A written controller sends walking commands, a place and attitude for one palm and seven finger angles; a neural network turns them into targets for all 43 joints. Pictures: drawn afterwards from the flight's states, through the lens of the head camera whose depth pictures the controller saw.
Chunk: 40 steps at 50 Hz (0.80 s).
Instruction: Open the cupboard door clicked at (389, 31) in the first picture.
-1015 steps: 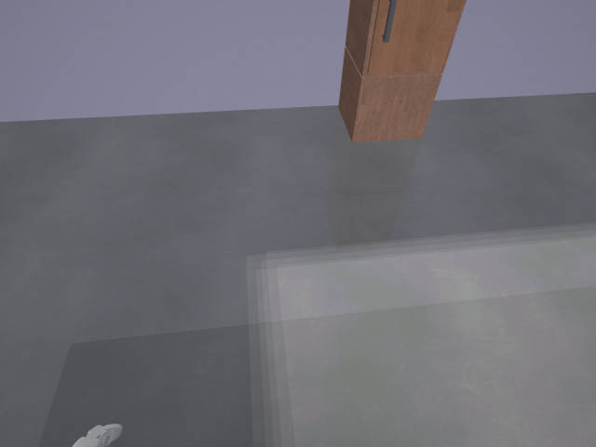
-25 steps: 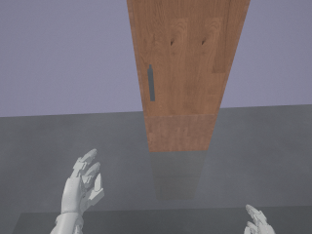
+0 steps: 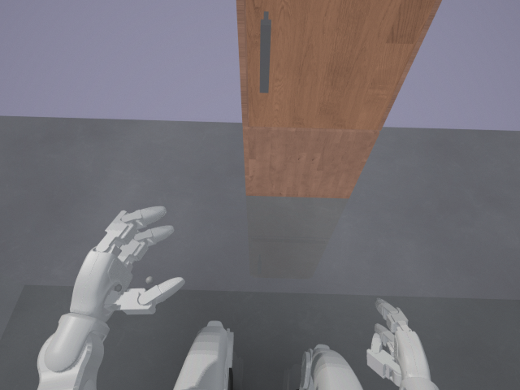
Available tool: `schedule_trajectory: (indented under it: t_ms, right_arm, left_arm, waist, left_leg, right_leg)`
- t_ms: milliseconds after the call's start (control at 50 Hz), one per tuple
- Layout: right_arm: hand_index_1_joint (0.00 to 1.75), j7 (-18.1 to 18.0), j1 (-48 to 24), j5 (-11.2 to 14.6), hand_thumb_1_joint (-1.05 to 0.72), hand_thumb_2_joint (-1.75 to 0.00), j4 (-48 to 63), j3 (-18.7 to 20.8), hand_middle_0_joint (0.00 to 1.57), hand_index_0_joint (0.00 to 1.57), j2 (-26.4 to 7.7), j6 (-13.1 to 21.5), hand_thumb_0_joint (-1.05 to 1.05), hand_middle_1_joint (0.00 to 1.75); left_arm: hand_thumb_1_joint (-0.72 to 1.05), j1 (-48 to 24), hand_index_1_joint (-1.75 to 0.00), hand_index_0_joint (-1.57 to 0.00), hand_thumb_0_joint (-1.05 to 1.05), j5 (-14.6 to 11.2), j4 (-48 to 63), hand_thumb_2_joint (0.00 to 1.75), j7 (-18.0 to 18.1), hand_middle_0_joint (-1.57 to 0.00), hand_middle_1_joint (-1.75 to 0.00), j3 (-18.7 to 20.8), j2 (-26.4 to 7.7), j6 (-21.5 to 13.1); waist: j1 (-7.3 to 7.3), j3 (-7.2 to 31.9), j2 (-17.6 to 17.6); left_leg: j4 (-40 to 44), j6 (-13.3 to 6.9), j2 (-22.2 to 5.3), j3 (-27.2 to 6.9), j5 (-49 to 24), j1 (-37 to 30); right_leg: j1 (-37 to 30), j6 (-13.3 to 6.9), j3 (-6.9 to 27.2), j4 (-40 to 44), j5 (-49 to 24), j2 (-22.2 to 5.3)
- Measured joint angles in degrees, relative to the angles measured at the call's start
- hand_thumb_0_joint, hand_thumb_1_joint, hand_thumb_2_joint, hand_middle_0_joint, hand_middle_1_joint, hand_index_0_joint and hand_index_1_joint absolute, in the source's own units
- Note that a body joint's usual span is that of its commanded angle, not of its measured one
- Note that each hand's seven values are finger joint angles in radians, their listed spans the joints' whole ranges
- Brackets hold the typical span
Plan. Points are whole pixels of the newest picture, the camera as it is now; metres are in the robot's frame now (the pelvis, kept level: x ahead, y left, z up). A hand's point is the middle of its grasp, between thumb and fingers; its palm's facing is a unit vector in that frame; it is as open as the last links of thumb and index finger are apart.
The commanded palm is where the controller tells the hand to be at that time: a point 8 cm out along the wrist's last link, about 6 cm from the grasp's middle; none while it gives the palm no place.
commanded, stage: raise the hand with hooked fingers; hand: left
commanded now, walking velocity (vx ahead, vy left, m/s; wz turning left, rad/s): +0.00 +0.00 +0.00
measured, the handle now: (265, 54) +0.79 +0.05 +0.03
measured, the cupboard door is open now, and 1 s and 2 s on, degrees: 0 0 0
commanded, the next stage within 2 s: move the hooked fingers beside the handle in 1.34 s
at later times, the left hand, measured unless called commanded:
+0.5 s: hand (88, 259) +0.27 +0.26 +0.06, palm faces +0.04 -1.00 -0.06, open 13.4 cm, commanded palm +0.25 +0.31 +0.05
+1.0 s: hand (76, 238) +0.31 +0.29 +0.05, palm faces +0.00 -1.00 -0.05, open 14.0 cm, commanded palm +0.28 +0.34 +0.05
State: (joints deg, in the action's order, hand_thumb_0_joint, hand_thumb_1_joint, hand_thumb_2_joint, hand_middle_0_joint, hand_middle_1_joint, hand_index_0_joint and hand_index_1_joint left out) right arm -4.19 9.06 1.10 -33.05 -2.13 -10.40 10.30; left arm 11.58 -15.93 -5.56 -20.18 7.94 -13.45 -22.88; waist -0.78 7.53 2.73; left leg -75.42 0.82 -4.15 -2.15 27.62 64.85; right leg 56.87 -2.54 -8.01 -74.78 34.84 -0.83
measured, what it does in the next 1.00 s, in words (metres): stands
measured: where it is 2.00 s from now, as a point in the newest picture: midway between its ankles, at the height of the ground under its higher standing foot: outside the picture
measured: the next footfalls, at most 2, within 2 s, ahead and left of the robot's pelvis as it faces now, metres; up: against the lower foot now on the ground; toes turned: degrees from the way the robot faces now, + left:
none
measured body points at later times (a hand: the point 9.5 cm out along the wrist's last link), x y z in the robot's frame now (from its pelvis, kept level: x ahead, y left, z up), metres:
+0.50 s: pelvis +0.01 +0.03 +0.02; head +0.10 +0.06 +0.46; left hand +0.26 +0.31 +0.06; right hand +0.19 -0.22 -0.06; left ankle +0.08 +0.13 -0.61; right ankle +0.02 -0.10 -0.61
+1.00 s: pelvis +0.01 +0.02 +0.01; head +0.12 +0.05 +0.45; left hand +0.30 +0.35 +0.05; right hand +0.17 -0.24 -0.08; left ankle +0.08 +0.13 -0.61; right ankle +0.02 -0.10 -0.61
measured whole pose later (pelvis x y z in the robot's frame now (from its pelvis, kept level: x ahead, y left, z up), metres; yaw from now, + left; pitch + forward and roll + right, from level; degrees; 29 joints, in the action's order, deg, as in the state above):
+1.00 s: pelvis +0.01 +0.02 +0.01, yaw -1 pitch +20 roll -4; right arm -3.5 13.9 1.5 -32.3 -0.9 -16.0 9.8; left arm 0.7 -21.4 -22.5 -29.4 24.8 -23.6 -21.9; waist 0.9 8.4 1.7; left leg -73.7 -1.3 -4.1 -0.6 28.1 65.8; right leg 57.6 -0.4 -6.4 -71.2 33.4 -0.7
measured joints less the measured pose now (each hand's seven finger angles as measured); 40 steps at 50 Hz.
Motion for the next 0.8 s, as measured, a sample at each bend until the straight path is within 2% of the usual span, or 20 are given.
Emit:
schedule_trajectory:
  t_ms: [40, 80, 120, 160, 200, 240, 280, 360, 440, 540, 600, 700, 800]
  right_arm:
    - [0.3, 0.0, 1.5, 0.2, -0.9, -0.9, 0.2, 0.3, 0.21, 0.2, 0.3, -1.1, 0.02, 0.3]
    - [0.3, 0.1, 3.2, 0.2, -0.9, -0.9, 0.2, 1.1, 0.21, 0.2, 0.3, -1.7, 0.02, 0.3]
    - [0.3, 0.1, 4.7, -0.1, -0.9, -0.9, -0.1, 2.1, 0.21, 0.2, 0.0, -1.7, 0.02, 0.3]
    - [0.3, 0.3, 5.8, -0.6, -0.9, -0.9, -0.6, 2.8, 0.21, 0.2, -0.7, -1.5, 0.02, 0.3]
    - [0.3, 0.6, 6.2, -0.9, -0.9, -0.9, -1.1, 3.1, 0.21, 0.2, -1.9, -1.2, 0.02, 0.3]
    - [0.3, 0.7, 5.9, -0.9, -0.9, -0.9, -1.4, 3.0, 0.21, 0.2, -3.1, -1.0, 0.02, 0.3]
    - [0.3, 0.5, 5.1, -0.6, -0.9, -0.9, -1.4, 3.0, 0.21, 0.2, -4.1, -0.8, 0.02, 0.3]
    - [0.3, 0.1, 3.5, 0.0, -0.9, -0.9, -0.5, 2.9, 0.2, 0.2, -4.7, -0.4, 0.02, 0.3]
    - [0.3, 0.1, 2.7, -0.1, -0.9, -0.9, 0.8, 2.7, 0.2, 0.2, -3.9, 0.1, 0.02, 0.3]
    - [0.3, 0.9, 2.4, -0.5, -0.9, -0.9, 1.6, 1.8, 0.2, 0.2, -3.0, -0.1, 0.01, 0.3]
    - [0.3, 1.1, 2.2, -0.4, -0.9, -0.9, 1.8, 0.9, 0.21, 0.2, -3.2, -0.6, 0.01, 0.3]
    - [0.3, 0.6, 2.1, -0.1, -0.9, -0.9, 1.9, 0.2, 0.21, 0.2, -3.7, -0.7, 0.01, 0.3]
    - [0.3, 0.3, 2.9, -0.2, -0.9, -0.9, 1.3, 0.4, 0.21, 0.2, -4.0, -0.3, 0.01, 0.3]
  left_arm:
    - [0.17, 0.2, -0.78, -0.25, 0.0, -0.1, -0.7, 0.58, 1.5, -0.25, -0.78, 0.9, 0.1, 4.8]
    - [0.13, 2.1, -0.81, -0.26, 0.0, -0.1, 0.2, 0.56, 4.4, -0.25, -0.81, 2.2, 0.5, 6.7]
    - [0.08, 4.5, -0.84, -0.26, 0.0, 0.2, 1.8, 0.55, 7.6, -0.26, -0.84, 3.5, 0.8, 5.4]
    - [0.03, 6.1, -0.87, -0.26, 0.0, 0.9, 2.8, 0.53, 9.8, -0.26, -0.87, 4.7, 0.6, 1.9]
    - [-0.01, 6.1, -0.9, -0.26, 0.0, 1.5, 2.0, 0.51, 10.2, -0.26, -0.9, 5.7, -0.2, -2.3]
    - [-0.06, 4.5, -0.93, -0.27, 0.0, 1.3, -0.1, 0.49, 8.7, -0.27, -0.93, 6.3, -1.3, -5.3]
    - [-0.11, 2.4, -0.96, -0.27, 0.0, 0.6, -2.6, 0.47, 6.0, -0.27, -0.96, 6.4, -2.3, -6.0]
    - [-0.2, -0.1, -1.02, -0.28, 0.0, -0.9, -5.2, 0.43, 1.1, -0.27, -1.02, 6.2, -3.1, -2.8]
    - [-0.3, 0.4, -1.08, -0.28, -0.01, -1.2, -3.3, 0.39, 1.2, -0.28, -1.08, 7.0, -3.4, -1.1]
    - [-0.4, -1.0, -1.14, -0.29, -0.01, -1.6, -4.0, 0.34, 2.9, -0.29, -1.14, 10.1, -4.3, -3.1]
    - [-0.44, -3.7, -1.17, -0.3, -0.01, -1.8, -8.0, 0.32, 1.0, -0.29, -1.17, 11.5, -5.5, -2.7]
    - [-0.48, -7.0, -1.19, -0.3, -0.01, -2.4, -12.8, 0.31, -4.3, -0.29, -1.19, 12.4, -7.1, 0.0]
    - [-0.49, -8.6, -1.2, -0.3, -0.01, -3.5, -13.4, 0.3, -6.3, -0.3, -1.2, 14.7, -8.2, -1.0]
  waist:
    - [1.02, -0.3, -0.2]
    - [1.63, -0.2, -0.5]
    - [1.75, 0.1, -0.9]
    - [1.61, 0.6, -1.2]
    - [1.53, 1.1, -1.1]
    - [1.43, 1.2, -1.1]
    - [1.42, 1.0, -1.2]
    - [1.75, 0.4, -1.3]
    - [1.9, 0.3, -1.7]
    - [1.28, 1.2, -1.8]
    - [0.86, 1.6, -1.5]
    - [0.72, 0.9, -1.2]
    - [1.03, 0.4, -1.6]
  left_leg:
    - [1.4, -0.4, -0.1, 0.9, -0.3, -1.2]
    - [3.1, -0.8, -0.3, 1.8, -0.6, -2.8]
    - [4.5, -1.1, -0.3, 2.5, -0.8, -4.0]
    - [5.2, -1.3, -0.2, 2.7, -1.0, -4.4]
    - [4.9, -1.6, 0.1, 2.5, -1.0, -3.7]
    - [3.9, -1.8, 0.4, 2.2, -0.8, -2.4]
    - [2.7, -2.0, 0.6, 2.0, -0.5, -1.0]
    - [1.8, -2.4, 0.6, 2.0, -0.3, 0.0]
    - [3.0, -2.6, 0.5, 2.3, -0.4, -1.2]
    - [4.0, -2.7, 0.7, 2.2, -0.6, -2.1]
    - [3.5, -2.7, 0.9, 1.9, -0.5, -1.5]
    - [2.6, -2.6, 0.8, 1.5, -0.2, -0.6]
    - [2.3, -2.3, 0.3, 1.5, 0.1, -0.2]
  right_leg:
    - [-0.8, 0.4, 0.8, 1.4, -0.7, 0.1]
    - [-1.9, 0.8, 1.7, 3.0, -1.4, 0.2]
    - [-2.9, 1.2, 2.3, 4.5, -2.0, 0.2]
    - [-3.3, 1.4, 2.5, 5.4, -2.3, 0.1]
    - [-2.9, 1.7, 2.3, 5.3, -2.3, -0.2]
    - [-1.9, 1.9, 2.0, 4.4, -1.9, -0.4]
    - [-0.8, 2.0, 1.8, 3.4, -1.6, -0.6]
    - [0.0, 2.4, 1.8, 3.0, -1.7, -0.6]
    - [-1.2, 2.6, 2.1, 4.4, -2.2, -0.5]
    - [-2.3, 2.7, 2.0, 5.6, -2.5, -0.6]
    - [-1.8, 2.7, 1.7, 5.2, -2.2, -0.7]
    - [-1.2, 2.6, 1.4, 4.5, -1.9, -0.6]
    - [-0.7, 2.3, 1.5, 4.2, -1.8, -0.1]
